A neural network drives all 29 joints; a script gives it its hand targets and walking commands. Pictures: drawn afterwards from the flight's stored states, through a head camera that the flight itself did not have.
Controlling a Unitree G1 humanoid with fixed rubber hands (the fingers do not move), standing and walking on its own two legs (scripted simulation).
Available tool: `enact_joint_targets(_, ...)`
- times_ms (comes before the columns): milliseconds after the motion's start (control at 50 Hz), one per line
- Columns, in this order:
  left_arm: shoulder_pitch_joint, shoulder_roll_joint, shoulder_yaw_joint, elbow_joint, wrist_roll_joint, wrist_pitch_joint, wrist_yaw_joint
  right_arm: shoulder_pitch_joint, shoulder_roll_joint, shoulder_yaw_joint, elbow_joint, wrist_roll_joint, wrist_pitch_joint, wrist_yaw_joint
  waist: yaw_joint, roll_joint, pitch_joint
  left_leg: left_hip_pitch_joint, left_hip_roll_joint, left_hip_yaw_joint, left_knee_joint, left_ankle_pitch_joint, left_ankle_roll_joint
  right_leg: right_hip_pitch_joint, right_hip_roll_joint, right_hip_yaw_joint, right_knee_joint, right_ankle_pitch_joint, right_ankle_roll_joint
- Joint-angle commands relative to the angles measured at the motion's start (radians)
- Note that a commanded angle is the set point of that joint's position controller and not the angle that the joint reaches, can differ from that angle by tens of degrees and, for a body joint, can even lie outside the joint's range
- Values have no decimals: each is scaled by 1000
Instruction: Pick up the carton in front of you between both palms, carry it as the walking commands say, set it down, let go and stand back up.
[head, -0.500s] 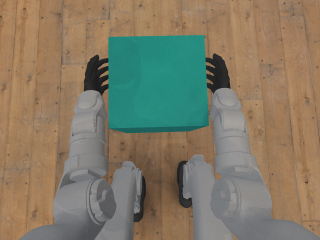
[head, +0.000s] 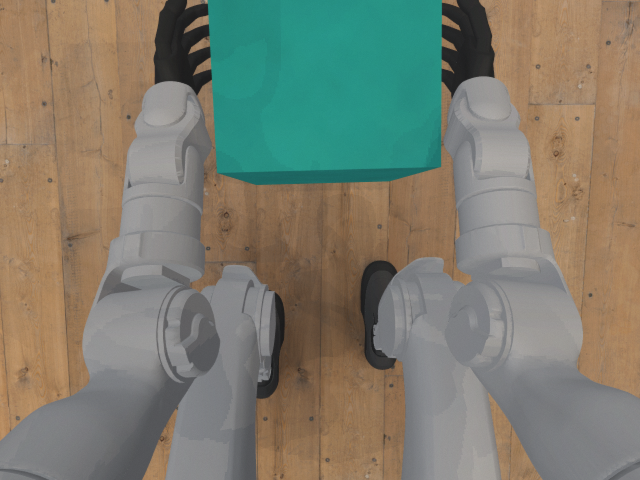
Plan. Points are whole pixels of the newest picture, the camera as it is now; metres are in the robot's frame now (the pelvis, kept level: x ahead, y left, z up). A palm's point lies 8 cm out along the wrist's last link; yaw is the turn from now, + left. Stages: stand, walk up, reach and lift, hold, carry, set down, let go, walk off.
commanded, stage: set down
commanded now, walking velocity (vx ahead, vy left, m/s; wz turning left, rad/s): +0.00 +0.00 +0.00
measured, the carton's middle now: (323, 95) +0.52 -0.02 -0.20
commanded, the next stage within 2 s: none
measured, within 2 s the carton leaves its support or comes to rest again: rests again in 0.88 s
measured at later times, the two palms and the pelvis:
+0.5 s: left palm (211, 99) +0.52 +0.12 -0.22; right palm (448, 78) +0.53 -0.18 -0.21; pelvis +0.00 +0.00 -0.07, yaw +0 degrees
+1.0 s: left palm (215, 102) +0.52 +0.12 -0.24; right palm (450, 87) +0.53 -0.19 -0.24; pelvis -0.01 +0.00 -0.08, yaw +1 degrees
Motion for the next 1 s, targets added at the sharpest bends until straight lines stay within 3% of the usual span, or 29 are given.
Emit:
enact_joint_targets(0,-634,-871,-511,-4,-123,-25,-250,-596,862,469,7,130,-35,215,-16,-40,-1089,331,-112,24,-165,231,-22,803,133,-38,-30,247,25)
enact_joint_targets(120,-695,-832,-553,-2,-173,-47,-243,-660,815,500,13,180,-59,215,-22,-37,-1083,300,-102,29,-77,250,-23,793,119,-38,59,279,22)
enact_joint_targets(280,-762,-809,-616,-55,-218,-86,-223,-608,889,502,116,267,-80,231,9,10,-1114,347,-86,32,-3,342,-22,763,121,-34,153,376,20)
enact_joint_targets(360,-753,-827,-630,-56,-229,-90,-221,-609,900,511,119,285,-85,233,-1,7,-1110,365,-88,23,21,377,-23,720,120,-40,174,396,22)
enact_joint_targets(520,-767,-796,-579,12,-214,-104,-219,-627,842,450,178,260,-109,230,-31,22,-945,279,-94,21,36,293,-19,620,114,-40,186,315,16)
enact_joint_targets(720,-787,-735,-519,88,-196,-119,-216,-669,769,384,251,253,-130,242,-34,46,-822,246,-86,23,53,231,-12,558,110,-31,203,236,5)
enact_joint_targets(980,-693,-623,-402,229,-114,-102,-240,-665,650,319,339,212,-130,258,-2,2,-543,119,-74,3,56,118,9,480,110,-11,204,127,-6)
